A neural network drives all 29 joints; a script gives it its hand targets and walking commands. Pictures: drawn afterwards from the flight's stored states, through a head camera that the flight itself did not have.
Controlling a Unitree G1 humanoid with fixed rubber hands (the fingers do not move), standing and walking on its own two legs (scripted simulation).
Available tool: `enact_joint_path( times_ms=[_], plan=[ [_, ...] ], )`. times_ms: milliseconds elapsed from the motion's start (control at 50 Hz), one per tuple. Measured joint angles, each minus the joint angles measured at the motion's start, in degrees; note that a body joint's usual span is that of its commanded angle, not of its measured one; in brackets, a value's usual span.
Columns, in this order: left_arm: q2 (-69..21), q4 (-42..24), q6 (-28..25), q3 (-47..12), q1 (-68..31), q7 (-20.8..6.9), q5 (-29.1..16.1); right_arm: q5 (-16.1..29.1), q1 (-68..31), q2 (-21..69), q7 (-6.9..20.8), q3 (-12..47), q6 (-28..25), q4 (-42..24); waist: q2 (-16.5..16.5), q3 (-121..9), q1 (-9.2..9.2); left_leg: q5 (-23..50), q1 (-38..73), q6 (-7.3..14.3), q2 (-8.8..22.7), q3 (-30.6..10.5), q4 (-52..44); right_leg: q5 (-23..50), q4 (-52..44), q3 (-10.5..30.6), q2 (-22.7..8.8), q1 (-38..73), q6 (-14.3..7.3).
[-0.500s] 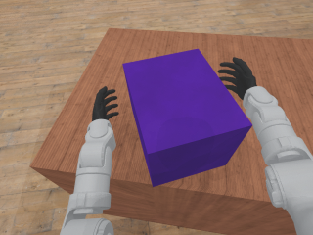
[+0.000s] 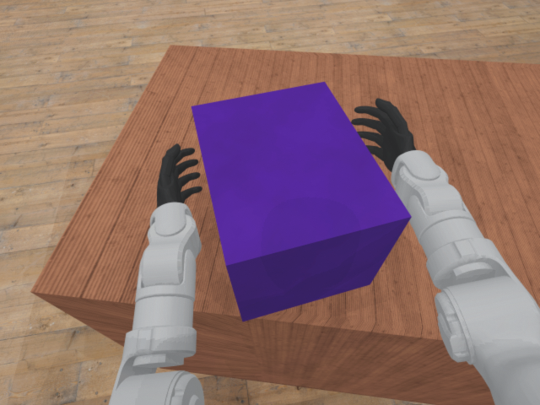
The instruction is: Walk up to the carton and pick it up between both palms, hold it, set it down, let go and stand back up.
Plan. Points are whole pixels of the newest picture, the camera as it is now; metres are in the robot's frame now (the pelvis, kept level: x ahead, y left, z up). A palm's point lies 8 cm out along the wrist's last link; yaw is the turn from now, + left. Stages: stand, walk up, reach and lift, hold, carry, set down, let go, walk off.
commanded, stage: reach and lift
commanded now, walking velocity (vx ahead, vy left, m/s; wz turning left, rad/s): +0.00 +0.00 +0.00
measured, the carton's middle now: (284, 199) +0.40 +0.04 +0.05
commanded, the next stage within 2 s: none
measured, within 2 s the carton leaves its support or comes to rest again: leaves its support in 1.96 s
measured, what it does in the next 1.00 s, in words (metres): stands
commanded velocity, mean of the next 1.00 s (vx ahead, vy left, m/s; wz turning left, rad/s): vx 0.00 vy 0.00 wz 0.00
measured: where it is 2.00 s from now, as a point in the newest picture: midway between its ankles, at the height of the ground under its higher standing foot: outside the picture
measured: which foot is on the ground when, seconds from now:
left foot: down 0.00-1.00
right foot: down 0.00-1.00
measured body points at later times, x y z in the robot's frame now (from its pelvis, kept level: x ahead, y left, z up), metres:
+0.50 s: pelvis -0.01 +0.00 +0.00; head +0.04 +0.00 +0.45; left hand +0.36 +0.20 +0.10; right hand +0.46 -0.10 +0.11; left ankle +0.01 +0.16 -0.75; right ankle -0.01 -0.07 -0.75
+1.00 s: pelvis -0.01 +0.00 +0.00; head +0.02 +0.01 +0.45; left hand +0.36 +0.20 +0.10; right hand +0.45 -0.10 +0.12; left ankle +0.01 +0.16 -0.75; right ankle -0.01 -0.07 -0.75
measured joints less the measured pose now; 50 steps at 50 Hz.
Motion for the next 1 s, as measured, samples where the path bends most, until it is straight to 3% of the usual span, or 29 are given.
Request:
enact_joint_path(
  times_ms=[340,580,780,1000],
  plan=[
    [-0.1,0.6,-0.1,-0.7,-1.7,2.0,0.2,-0.5,-0.1,1.6,-1.1,-0.4,-0.4,1.9,-0.7,0.6,0.24,0.1,-0.6,-0.2,0.3,-0.2,0.9,0.6,-0.1,-0.2,0.3,-0.1,-0.2],
    [-0.9,1.0,-0.1,1.1,-1.4,1.5,2.3,-2.5,0.6,4.1,-0.6,-1.1,-0.4,1.8,-0.7,0.0,-0.65,0.1,0.1,-0.2,0.1,-0.8,0.7,0.1,0.1,-0.7,0.1,0.6,-0.3],
    [-3.4,-0.3,-0.7,5.9,-0.4,-2.4,8.7,-10.8,2.0,8.3,0.1,-6.7,-1.5,2.1,-1.3,-0.1,-3.35,0.7,2.6,-0.2,-0.5,-1.2,-1.1,-0.2,-0.2,-1.1,-0.4,2.6,-0.1],
    [-3.7,4.4,-2.5,7.0,-2.7,-3.3,12.0,-16.5,1.0,8.8,1.8,-11.8,-4.6,7.0,-2.7,-0.4,-1.8,1.0,3.7,0.1,-0.6,0.1,-1.8,0.0,0.0,0.1,-0.6,2.9,0.2]
  ],
)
